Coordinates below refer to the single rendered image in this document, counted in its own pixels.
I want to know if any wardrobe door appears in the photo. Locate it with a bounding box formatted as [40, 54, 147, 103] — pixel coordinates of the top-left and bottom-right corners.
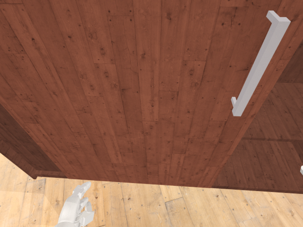
[0, 0, 303, 188]
[0, 103, 62, 172]

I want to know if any handle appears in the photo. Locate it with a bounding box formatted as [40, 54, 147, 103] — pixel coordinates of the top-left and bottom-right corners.
[231, 10, 291, 116]

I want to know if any robot left hand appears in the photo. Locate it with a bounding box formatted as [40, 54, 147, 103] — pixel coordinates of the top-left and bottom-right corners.
[58, 181, 95, 227]

